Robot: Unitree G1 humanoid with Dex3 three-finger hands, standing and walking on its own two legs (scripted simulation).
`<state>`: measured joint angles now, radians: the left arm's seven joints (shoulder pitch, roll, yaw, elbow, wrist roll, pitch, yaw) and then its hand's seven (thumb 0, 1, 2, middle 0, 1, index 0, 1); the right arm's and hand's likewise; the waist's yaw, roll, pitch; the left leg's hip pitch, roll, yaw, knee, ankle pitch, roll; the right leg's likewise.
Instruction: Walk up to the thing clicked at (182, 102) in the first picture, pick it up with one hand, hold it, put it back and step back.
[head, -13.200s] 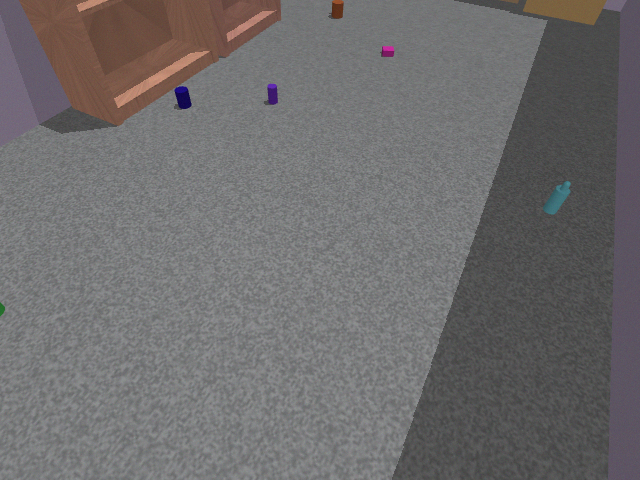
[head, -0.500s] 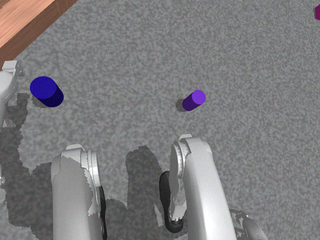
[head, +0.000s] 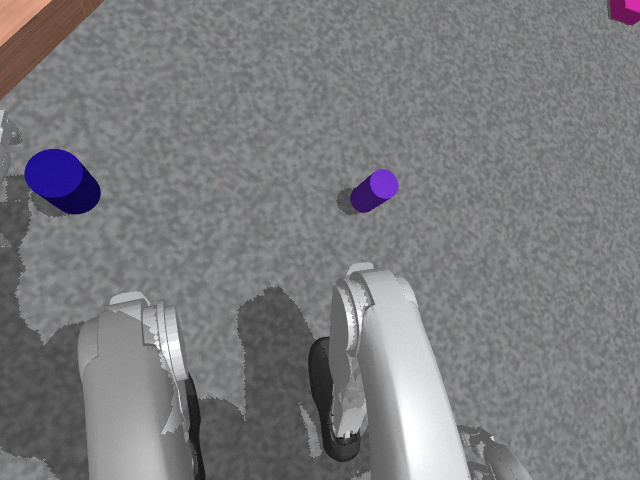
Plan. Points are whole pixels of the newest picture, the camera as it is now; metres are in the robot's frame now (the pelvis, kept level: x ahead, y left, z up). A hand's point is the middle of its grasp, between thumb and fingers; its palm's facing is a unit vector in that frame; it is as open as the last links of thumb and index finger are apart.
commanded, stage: rise first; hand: left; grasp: from above
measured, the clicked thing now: (66, 183) +0.50 +0.30 -0.29
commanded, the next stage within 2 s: approach in 1.42 s
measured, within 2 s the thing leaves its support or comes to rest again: neither
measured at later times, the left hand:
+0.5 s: hand out of the picture +0.46 +0.34 -0.17, palm faces -0.44 -0.08 -0.89, open 14.0 cm
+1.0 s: hand out of the picture +0.46 +0.34 -0.17, palm faces -0.44 -0.08 -0.89, open 14.0 cm
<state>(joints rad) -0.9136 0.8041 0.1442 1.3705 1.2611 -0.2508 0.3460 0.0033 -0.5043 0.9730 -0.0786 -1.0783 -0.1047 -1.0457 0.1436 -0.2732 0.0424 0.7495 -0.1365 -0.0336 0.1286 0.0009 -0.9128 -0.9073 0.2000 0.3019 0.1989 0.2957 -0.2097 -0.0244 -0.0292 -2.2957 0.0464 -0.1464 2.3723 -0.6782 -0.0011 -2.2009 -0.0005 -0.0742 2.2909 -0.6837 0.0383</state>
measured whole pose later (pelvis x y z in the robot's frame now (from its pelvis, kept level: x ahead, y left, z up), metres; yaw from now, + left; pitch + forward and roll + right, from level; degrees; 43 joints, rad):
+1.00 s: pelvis +0.00 +0.00 -0.01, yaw -1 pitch +33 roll -10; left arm -0.96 0.87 0.13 1.38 1.26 -0.25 0.30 0.00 -0.53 1.01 -0.13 -1.01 -0.11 -1.02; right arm 0.16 -0.28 0.09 0.72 -0.14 -0.02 0.15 0.00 -0.91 -0.91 0.20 0.30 0.20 0.30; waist -0.25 -0.03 0.00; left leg -2.32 0.04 -0.17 2.40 -0.67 0.00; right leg -2.21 0.00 -0.09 2.31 -0.68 0.05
